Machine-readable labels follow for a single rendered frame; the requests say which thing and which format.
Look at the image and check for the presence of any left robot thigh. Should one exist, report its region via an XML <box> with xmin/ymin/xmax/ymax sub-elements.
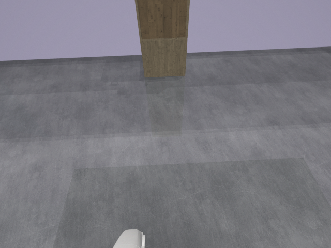
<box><xmin>113</xmin><ymin>229</ymin><xmax>145</xmax><ymax>248</ymax></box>

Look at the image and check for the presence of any cupboard door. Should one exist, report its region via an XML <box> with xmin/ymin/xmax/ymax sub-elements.
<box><xmin>138</xmin><ymin>0</ymin><xmax>187</xmax><ymax>39</ymax></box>

